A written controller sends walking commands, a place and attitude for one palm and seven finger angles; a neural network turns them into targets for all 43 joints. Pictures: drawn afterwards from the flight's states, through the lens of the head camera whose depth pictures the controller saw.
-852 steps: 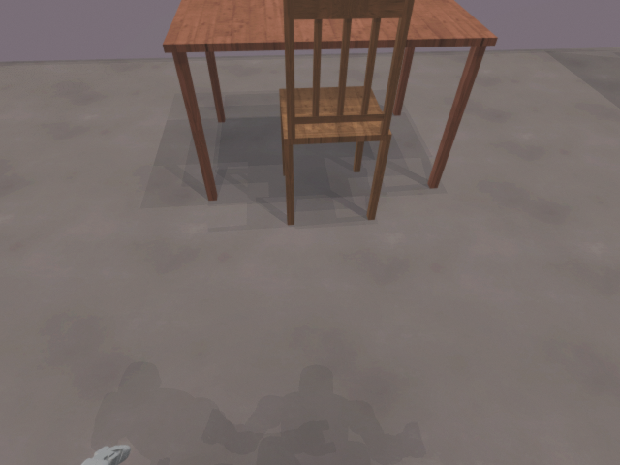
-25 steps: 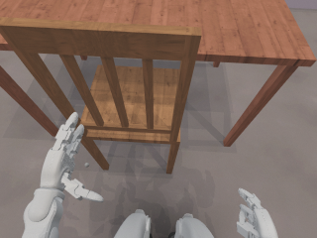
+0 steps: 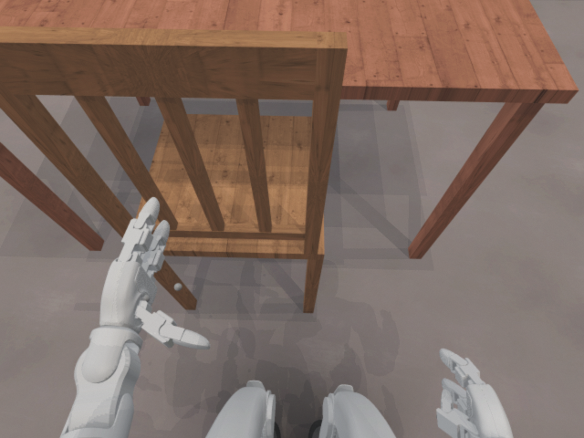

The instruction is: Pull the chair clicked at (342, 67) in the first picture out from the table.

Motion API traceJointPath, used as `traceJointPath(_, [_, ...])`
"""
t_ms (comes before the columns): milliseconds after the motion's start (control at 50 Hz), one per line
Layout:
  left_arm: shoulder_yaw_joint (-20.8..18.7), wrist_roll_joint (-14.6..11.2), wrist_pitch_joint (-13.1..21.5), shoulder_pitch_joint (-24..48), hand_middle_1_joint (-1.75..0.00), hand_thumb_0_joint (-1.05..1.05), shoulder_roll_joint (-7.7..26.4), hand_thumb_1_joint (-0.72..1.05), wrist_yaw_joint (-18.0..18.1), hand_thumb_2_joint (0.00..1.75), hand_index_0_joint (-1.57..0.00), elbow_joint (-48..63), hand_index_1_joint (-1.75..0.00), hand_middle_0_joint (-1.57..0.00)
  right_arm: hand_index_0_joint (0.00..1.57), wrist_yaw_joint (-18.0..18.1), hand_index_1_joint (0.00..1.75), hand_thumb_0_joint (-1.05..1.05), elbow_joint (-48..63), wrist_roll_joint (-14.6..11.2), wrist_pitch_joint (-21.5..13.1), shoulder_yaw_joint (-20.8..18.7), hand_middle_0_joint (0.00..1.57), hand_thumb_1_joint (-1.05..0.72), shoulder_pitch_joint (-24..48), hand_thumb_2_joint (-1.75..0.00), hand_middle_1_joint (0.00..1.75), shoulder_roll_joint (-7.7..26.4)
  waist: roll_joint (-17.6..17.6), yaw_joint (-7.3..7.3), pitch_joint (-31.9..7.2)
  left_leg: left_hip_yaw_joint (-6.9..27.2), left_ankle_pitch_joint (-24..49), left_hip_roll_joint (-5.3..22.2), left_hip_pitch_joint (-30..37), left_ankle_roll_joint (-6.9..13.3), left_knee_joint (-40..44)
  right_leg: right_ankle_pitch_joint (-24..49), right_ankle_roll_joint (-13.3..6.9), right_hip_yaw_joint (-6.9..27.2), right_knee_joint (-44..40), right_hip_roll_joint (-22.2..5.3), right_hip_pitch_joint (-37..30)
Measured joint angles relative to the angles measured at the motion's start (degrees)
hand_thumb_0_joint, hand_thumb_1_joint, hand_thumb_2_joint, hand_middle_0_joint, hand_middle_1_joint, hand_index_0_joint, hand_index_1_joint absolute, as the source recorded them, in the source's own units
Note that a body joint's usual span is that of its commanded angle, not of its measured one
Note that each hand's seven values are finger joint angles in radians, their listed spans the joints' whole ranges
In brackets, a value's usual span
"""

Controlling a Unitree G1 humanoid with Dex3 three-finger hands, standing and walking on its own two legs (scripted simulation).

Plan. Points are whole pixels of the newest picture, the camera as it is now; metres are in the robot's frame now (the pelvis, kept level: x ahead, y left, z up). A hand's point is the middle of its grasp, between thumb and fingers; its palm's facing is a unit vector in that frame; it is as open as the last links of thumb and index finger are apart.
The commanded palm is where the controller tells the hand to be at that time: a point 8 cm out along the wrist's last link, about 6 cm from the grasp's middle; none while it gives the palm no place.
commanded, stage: aim the fingers beside a spindle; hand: left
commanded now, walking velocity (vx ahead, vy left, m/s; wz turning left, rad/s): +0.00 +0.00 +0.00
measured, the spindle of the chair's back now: (198, 176) +0.47 +0.16 +0.03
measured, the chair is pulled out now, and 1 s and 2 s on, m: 0.00 0.00 0.00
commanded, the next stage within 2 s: none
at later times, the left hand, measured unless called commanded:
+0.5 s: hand (187, 276) +0.32 +0.16 +0.01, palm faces +0.03 -1.00 -0.05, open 16.9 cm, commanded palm +0.29 +0.20 +0.01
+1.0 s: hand (192, 285) +0.31 +0.15 +0.00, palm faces -0.01 -1.00 -0.02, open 16.9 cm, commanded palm +0.29 +0.20 +0.00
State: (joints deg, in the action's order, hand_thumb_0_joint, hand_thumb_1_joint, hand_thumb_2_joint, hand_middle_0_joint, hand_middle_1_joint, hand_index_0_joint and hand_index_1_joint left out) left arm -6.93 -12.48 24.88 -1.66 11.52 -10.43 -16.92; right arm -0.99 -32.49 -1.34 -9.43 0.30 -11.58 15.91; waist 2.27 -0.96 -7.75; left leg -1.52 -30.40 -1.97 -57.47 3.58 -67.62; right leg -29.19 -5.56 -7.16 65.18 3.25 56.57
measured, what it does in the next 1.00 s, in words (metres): stands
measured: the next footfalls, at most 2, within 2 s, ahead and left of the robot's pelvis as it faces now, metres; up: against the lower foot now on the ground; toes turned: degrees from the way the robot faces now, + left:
none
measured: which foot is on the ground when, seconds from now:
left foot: down 0.00-1.00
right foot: down 0.00-1.00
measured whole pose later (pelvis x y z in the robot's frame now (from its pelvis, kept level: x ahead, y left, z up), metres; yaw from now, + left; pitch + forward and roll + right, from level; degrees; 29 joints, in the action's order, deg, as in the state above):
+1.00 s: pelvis -0.01 +0.01 -0.01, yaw +0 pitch +21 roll -2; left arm -1.2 -9.5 25.4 3.3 9.4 -4.1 -21.2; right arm -2.4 -31.3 -1.4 -3.7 0.8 -11.3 15.3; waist 2.8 0.0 -8.8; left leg -1.9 -31.1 -2.6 -61.1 4.9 -70.9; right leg -29.9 -4.5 -7.1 68.3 2.4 59.9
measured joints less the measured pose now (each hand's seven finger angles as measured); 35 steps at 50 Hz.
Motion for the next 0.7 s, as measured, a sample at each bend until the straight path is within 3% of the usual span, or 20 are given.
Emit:
traceJointPath(180, [2.12, 1.47, 2.52, 2.48, -0.08, -0.02, -1.10, -0.50, 3.57, 0.30, -0.07, -0.17, -0.08, -0.06, 0.20, -0.53, 0.30, 0.01, -0.18, 0.68, 0.69, -0.28, 0.20, -0.91, 0.44, -0.90, 0.30, 0.02, 0.17, 0.23, 0.19, 0.00, -0.40, -0.24, -1.94, 0.40, -1.97, -0.44, 0.23, -0.22, 1.87, -0.37, 1.77])
traceJointPath(340, [5.61, 3.61, 1.07, 5.16, -0.08, -0.02, -3.14, -0.50, 5.47, 0.30, -0.06, -2.48, -0.08, -0.06, 0.20, -1.05, 0.30, 0.01, 0.37, 0.86, 2.47, 0.08, 0.20, -0.91, 1.02, -0.90, 0.30, -0.56, 0.18, 0.21, -0.39, -0.55, -0.56, -0.45, -3.78, 0.90, -3.37, -0.64, 0.64, 0.14, 3.50, -0.72, 3.74])
traceJointPath(480, [3.76, 4.64, 2.00, 5.51, -0.08, -0.02, -2.25, -0.49, 8.69, 0.30, -0.07, -1.61, -0.08, -0.06, 0.20, -1.42, 0.30, 0.01, 1.03, 1.28, 4.04, 0.32, 0.20, -0.91, 1.02, -0.90, 0.30, -1.17, 0.10, 0.42, -0.15, -0.95, -0.65, -0.31, -4.11, 1.10, -3.92, -0.59, 0.79, 0.46, 4.11, -0.64, 4.22])
traceJointPath(600, [4.87, 3.15, 1.87, 5.67, -0.08, -0.02, -1.97, -0.50, 7.08, 0.30, -0.06, -2.37, -0.08, -0.06, 0.20, -1.36, 0.30, 0.01, 0.51, 0.46, 4.63, 0.54, 0.20, -0.91, 0.31, -0.90, 0.30, -0.75, 0.71, 1.10, -0.74, -0.32, -0.42, -0.60, -3.70, 1.25, -3.51, -0.42, 0.99, -0.08, 3.29, -0.86, 3.38])
traceJointPath(700, [8.05, 4.18, 0.52, 5.55, -0.08, -0.02, -3.53, -0.50, 6.57, 0.30, -0.06, -4.03, -0.08, -0.05, 0.20, -0.90, 0.30, 0.01, 0.90, 0.45, 4.55, 0.57, 0.20, -0.91, 0.59, -0.90, 0.30, -0.53, 0.54, 0.47, -0.70, -0.17, -0.47, -0.68, -4.20, 1.38, -3.78, -0.46, 1.07, -0.26, 3.39, -0.94, 3.74])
